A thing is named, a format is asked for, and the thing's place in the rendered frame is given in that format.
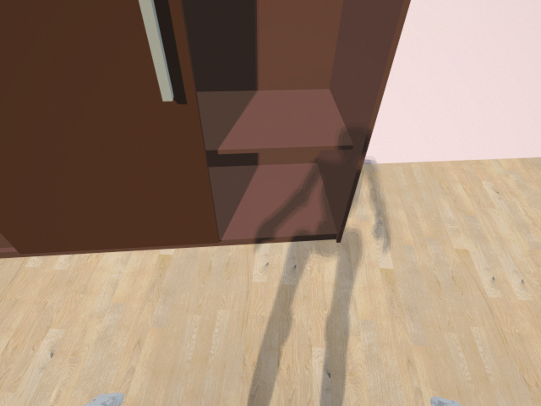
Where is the handle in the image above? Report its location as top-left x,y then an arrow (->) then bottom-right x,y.
139,0 -> 174,102

